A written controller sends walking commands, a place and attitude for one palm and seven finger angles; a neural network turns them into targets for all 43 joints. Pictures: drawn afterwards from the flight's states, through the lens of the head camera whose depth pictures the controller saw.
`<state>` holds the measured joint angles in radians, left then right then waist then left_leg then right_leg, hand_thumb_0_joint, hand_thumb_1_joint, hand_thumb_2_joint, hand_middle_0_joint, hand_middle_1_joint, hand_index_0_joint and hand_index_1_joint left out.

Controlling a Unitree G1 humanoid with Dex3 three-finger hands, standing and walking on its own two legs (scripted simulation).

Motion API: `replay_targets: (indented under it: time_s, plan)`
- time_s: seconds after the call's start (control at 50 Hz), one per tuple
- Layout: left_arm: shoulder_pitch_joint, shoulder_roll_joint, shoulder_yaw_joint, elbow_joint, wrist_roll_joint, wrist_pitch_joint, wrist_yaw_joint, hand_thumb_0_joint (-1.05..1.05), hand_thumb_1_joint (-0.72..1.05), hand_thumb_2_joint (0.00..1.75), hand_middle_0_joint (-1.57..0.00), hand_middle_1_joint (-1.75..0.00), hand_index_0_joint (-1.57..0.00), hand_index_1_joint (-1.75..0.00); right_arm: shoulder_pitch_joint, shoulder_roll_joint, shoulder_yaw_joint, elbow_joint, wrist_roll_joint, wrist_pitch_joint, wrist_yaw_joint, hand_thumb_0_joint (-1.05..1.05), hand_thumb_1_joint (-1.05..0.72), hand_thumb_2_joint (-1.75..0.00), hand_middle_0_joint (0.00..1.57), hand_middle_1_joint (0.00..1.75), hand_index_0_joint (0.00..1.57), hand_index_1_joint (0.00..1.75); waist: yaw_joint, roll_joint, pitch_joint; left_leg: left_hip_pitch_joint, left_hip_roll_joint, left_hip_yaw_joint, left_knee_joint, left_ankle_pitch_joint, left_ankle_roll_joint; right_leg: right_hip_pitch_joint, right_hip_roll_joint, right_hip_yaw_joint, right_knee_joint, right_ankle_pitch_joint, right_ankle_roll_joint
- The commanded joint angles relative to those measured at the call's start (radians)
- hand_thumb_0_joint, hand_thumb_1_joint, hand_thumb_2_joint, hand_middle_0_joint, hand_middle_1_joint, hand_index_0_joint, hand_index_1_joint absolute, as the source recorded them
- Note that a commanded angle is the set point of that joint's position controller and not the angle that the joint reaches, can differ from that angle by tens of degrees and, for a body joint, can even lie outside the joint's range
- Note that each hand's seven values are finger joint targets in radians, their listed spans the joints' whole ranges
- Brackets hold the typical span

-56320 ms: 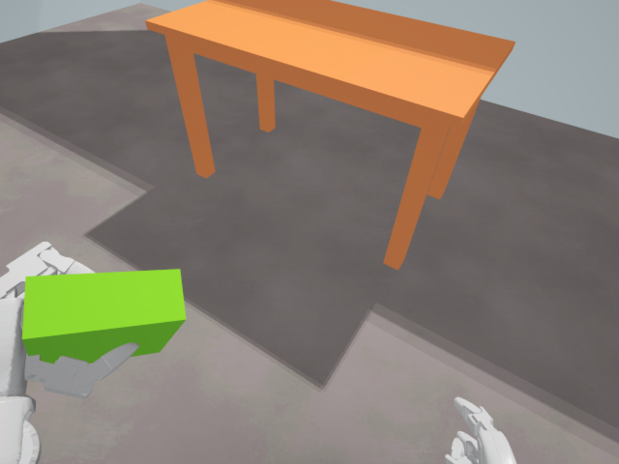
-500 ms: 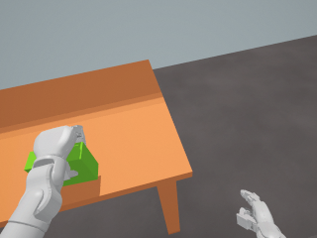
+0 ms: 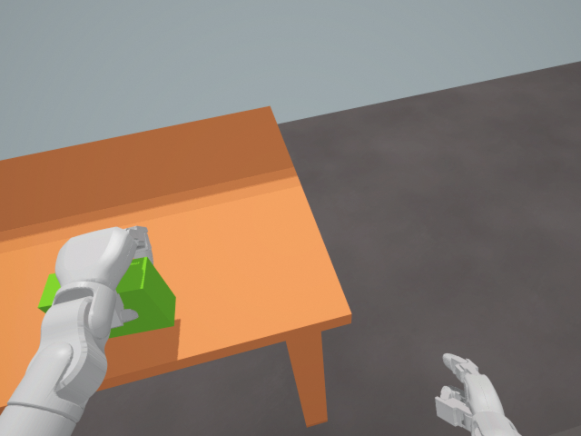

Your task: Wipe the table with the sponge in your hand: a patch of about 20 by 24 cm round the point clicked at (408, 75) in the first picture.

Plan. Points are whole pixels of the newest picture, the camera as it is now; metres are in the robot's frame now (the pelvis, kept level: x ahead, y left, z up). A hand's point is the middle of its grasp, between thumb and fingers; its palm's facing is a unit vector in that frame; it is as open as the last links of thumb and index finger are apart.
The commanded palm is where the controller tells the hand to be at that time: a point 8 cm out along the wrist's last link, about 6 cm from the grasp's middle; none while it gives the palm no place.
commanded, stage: lower the sponge onto the table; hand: left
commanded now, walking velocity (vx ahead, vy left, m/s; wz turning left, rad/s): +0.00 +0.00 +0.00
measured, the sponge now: (121, 307) +0.26 +0.30 +0.03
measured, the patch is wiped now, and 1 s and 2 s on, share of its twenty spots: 0.95 0.95 0.95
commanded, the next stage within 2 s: wipe forward along the first lane in 0.88 s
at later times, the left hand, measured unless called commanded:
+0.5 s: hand (115, 298) +0.25 +0.29 +0.07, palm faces -0.03 -0.08 -1.00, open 9.2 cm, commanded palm +0.24 +0.29 +0.14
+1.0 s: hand (121, 299) +0.26 +0.28 +0.07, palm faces -0.04 -0.07 -1.00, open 9.2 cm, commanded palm +0.24 +0.29 +0.12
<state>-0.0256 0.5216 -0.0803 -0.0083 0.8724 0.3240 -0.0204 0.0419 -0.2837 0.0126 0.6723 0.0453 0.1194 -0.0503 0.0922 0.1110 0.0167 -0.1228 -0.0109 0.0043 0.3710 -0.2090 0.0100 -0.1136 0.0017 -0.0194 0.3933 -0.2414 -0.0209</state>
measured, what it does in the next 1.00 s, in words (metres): stands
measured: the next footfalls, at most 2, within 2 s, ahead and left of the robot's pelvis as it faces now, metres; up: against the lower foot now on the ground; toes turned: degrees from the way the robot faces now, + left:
none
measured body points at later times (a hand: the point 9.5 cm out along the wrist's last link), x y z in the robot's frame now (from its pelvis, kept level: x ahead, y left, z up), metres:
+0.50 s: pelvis +0.00 +0.00 +0.00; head +0.00 -0.04 +0.45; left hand +0.25 +0.29 +0.13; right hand +0.23 -0.22 -0.10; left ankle +0.00 +0.12 -0.74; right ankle -0.02 -0.11 -0.75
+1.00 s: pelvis -0.01 +0.00 +0.00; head -0.01 -0.04 +0.45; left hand +0.25 +0.28 +0.12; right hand +0.20 -0.22 -0.11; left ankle +0.00 +0.12 -0.75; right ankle -0.02 -0.11 -0.75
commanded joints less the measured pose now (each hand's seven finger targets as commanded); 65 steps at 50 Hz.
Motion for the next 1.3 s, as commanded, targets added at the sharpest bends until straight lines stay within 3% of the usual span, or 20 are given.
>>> replay_targets:
  time_s: [0.0,0.06,0.08,0.16,0.28,0.36,0.4,0.46,0.48,0.62,0.76,0.78,0.96,1.02,1.06,1.08,1.16,1.22,1.26,1.28]
  plan:
    - [-0.275,0.255,0.182,-0.158,0.037,-0.001,0.054,0.0,0.1,1.3,-1.2,-1.6,-1.2,-1.6,-0.181,-0.105,-0.034,-0.159,0.005,-0.051,-0.005,0.0,-0.9,-0.9,0.2,0.3,0.2,0.3,0.0,-0.073,-0.22,0.031,-0.025,-0.011,-0.029,0.259,0.038,0.071,0.024,0.031,-0.043,0.238,-0.041]
    - [-0.223,0.271,0.2,-0.163,0.036,0.015,0.055,0.0,0.1,1.3,-1.2,-1.6,-1.2,-1.6,-0.199,-0.11,-0.034,-0.168,0.004,-0.047,-0.005,0.0,-0.9,-0.9,0.2,0.3,0.2,0.3,0.014,-0.047,-0.234,0.04,-0.031,-0.012,-0.025,0.276,0.04,0.083,0.029,0.059,-0.04,0.266,-0.047]
    - [-0.241,0.22,0.156,-0.174,0.033,0.012,0.052,0.0,0.1,1.3,-1.2,-1.6,-1.2,-1.6,-0.188,-0.101,-0.032,-0.173,0.007,-0.05,-0.004,0.0,-0.9,-0.9,0.2,0.3,0.2,0.3,-0.002,-0.077,-0.237,0.031,-0.028,-0.001,-0.018,0.281,0.042,0.088,0.018,0.029,-0.032,0.279,-0.037]
    - [-0.166,0.277,0.217,-0.198,0.032,0.005,0.053,0.0,0.1,1.3,-1.2,-1.6,-1.2,-1.6,-0.192,-0.111,-0.039,-0.175,0.001,-0.046,0.0,0.0,-0.9,-0.9,0.2,0.3,0.2,0.3,0.014,-0.059,-0.25,0.04,-0.031,-0.012,-0.01,0.304,0.043,0.097,0.029,0.06,-0.027,0.311,-0.044]
    - [-0.171,0.194,0.15,-0.252,0.032,-0.026,0.069,0.0,0.1,1.3,-1.2,-1.6,-1.2,-1.6,-0.168,-0.095,-0.041,-0.18,0.0,-0.06,0.004,0.0,-0.9,-0.9,0.2,0.3,0.2,0.3,-0.003,-0.058,-0.238,0.045,-0.022,-0.01,0.001,0.323,0.044,0.069,0.023,0.024,-0.016,0.307,-0.037]
    - [-0.167,0.263,0.212,-0.212,0.04,-0.021,0.088,0.0,0.1,1.3,-1.2,-1.6,-1.2,-1.6,-0.182,-0.107,-0.043,-0.165,-0.001,-0.053,-0.002,0.0,-0.9,-0.9,0.2,0.3,0.2,0.3,0.008,-0.055,-0.215,0.034,-0.028,-0.013,-0.009,0.285,0.041,0.065,0.034,0.058,-0.031,0.281,-0.046]
    - [-0.203,0.205,0.159,-0.194,0.04,-0.028,0.091,0.0,0.1,1.3,-1.2,-1.6,-1.2,-1.6,-0.169,-0.1,-0.044,-0.158,-0.001,-0.058,-0.004,0.0,-0.9,-0.9,0.2,0.3,0.2,0.3,-0.007,-0.071,-0.208,0.029,-0.024,-0.009,-0.008,0.275,0.041,0.052,0.026,0.026,-0.03,0.264,-0.038]
    - [-0.207,0.253,0.194,-0.2,0.045,-0.027,0.098,0.0,0.1,1.3,-1.2,-1.6,-1.2,-1.6,-0.187,-0.105,-0.043,-0.158,-0.002,-0.055,-0.009,0.0,-0.9,-0.9,0.2,0.3,0.2,0.3,0.005,-0.033,-0.224,0.039,-0.03,-0.016,-0.012,0.258,0.039,0.054,0.036,0.054,-0.036,0.237,-0.047]
    - [-0.241,0.18,0.126,-0.21,0.047,-0.035,0.096,0.0,0.1,1.3,-1.2,-1.6,-1.2,-1.6,-0.179,-0.092,-0.04,-0.162,0.001,-0.064,-0.009,0.0,-0.9,-0.9,0.2,0.3,0.2,0.3,-0.012,-0.046,-0.237,0.044,-0.026,-0.007,-0.003,0.267,0.042,0.048,0.026,0.024,-0.027,0.246,-0.039]
    - [-0.143,0.195,0.16,-0.148,0.045,-0.034,0.099,0.0,0.1,1.3,-1.2,-1.6,-1.2,-1.6,-0.16,-0.104,-0.051,-0.148,-0.004,-0.054,0.001,0.0,-0.9,-0.9,0.2,0.3,0.2,0.3,0.001,-0.073,-0.204,0.017,-0.022,-0.014,-0.008,0.267,0.039,0.049,0.029,0.024,-0.031,0.255,-0.04]
    - [-0.239,0.2,0.149,-0.122,0.061,-0.03,0.115,0.0,0.1,1.3,-1.2,-1.6,-1.2,-1.6,-0.181,-0.101,-0.044,-0.148,0.001,-0.054,-0.006,0.0,-0.9,-0.9,0.2,0.3,0.2,0.3,-0.003,-0.06,-0.188,0.011,-0.027,-0.016,-0.019,0.183,0.036,0.012,0.04,0.05,-0.045,0.153,-0.046]
    - [-0.258,0.134,0.089,-0.106,0.058,-0.033,0.112,0.0,0.1,1.3,-1.2,-1.6,-1.2,-1.6,-0.171,-0.094,-0.04,-0.151,0.003,-0.061,-0.007,0.0,-0.9,-0.9,0.2,0.3,0.2,0.3,-0.017,-0.083,-0.199,0.004,-0.027,-0.01,-0.015,0.174,0.04,0.012,0.031,0.021,-0.037,0.149,-0.038]
    - [-0.209,0.181,0.143,-0.011,0.063,-0.042,0.106,0.0,0.1,1.3,-1.2,-1.6,-1.2,-1.6,-0.162,-0.109,-0.047,-0.142,0.003,-0.053,-0.007,0.0,-0.9,-0.9,0.2,0.3,0.2,0.3,0.0,-0.099,-0.193,-0.029,-0.032,-0.009,-0.011,0.145,0.039,0.009,0.036,0.054,-0.039,0.141,-0.042]
    - [-0.269,0.139,0.1,0.029,0.065,-0.054,0.108,0.0,0.1,1.3,-1.2,-1.6,-1.2,-1.6,-0.139,-0.108,-0.051,-0.13,0.006,-0.058,-0.009,0.0,-0.9,-0.9,0.2,0.3,0.2,0.3,-0.023,-0.126,-0.175,-0.038,-0.03,-0.001,0.003,0.137,0.044,-0.022,0.031,0.03,-0.034,0.146,-0.033]
    - [-0.301,0.216,0.155,0.078,0.076,-0.048,0.111,0.0,0.1,1.3,-1.2,-1.6,-1.2,-1.6,-0.138,-0.117,-0.048,-0.123,0.009,-0.053,-0.015,0.0,-0.9,-0.9,0.2,0.3,0.2,0.3,-0.02,-0.125,-0.15,-0.063,-0.034,-0.005,-0.001,0.094,0.04,-0.042,0.037,0.051,-0.04,0.093,-0.038]
    - [-0.346,0.148,0.092,0.092,0.077,-0.054,0.107,0.0,0.1,1.3,-1.2,-1.6,-1.2,-1.6,-0.126,-0.109,-0.046,-0.123,0.01,-0.059,-0.016,0.0,-0.9,-0.9,0.2,0.3,0.2,0.3,-0.037,-0.143,-0.156,-0.064,-0.033,0.005,0.005,0.088,0.043,-0.052,0.029,0.026,-0.034,0.092,-0.029]
    - [-0.363,0.189,0.122,0.159,0.087,-0.064,0.107,0.0,0.1,1.3,-1.2,-1.6,-1.2,-1.6,-0.113,-0.118,-0.052,-0.116,0.012,-0.06,-0.018,0.0,-0.9,-0.9,0.2,0.3,0.2,0.3,-0.028,-0.135,-0.169,-0.074,-0.037,0.001,0.015,0.075,0.043,-0.064,0.034,0.049,-0.033,0.084,-0.035]
    - [-0.434,0.158,0.075,0.244,0.094,-0.075,0.099,0.0,0.1,1.3,-1.2,-1.6,-1.2,-1.6,-0.084,-0.121,-0.051,-0.107,0.014,-0.061,-0.022,0.0,-0.9,-0.9,0.2,0.3,0.2,0.3,-0.049,-0.159,-0.147,-0.106,-0.038,0.007,0.022,0.032,0.045,-0.095,0.027,0.028,-0.031,0.048,-0.025]
    - [-0.479,0.223,0.118,0.284,0.106,-0.082,0.098,0.0,0.1,1.3,-1.2,-1.6,-1.2,-1.6,-0.076,-0.131,-0.05,-0.103,0.015,-0.059,-0.024,0.0,-0.9,-0.9,0.2,0.3,0.2,0.3,-0.047,-0.139,-0.148,-0.121,-0.04,0.005,0.024,0.01,0.042,-0.109,0.031,0.046,-0.032,0.018,-0.032]
    - [-0.5,0.175,0.075,0.302,0.11,-0.091,0.096,0.0,0.1,1.3,-1.2,-1.6,-1.2,-1.6,-0.061,-0.124,-0.051,-0.106,0.016,-0.061,-0.024,0.0,-0.9,-0.9,0.2,0.3,0.2,0.3,-0.055,-0.145,-0.17,-0.123,-0.042,0.008,0.032,0.011,0.044,-0.109,0.026,0.028,-0.021,0.021,-0.027]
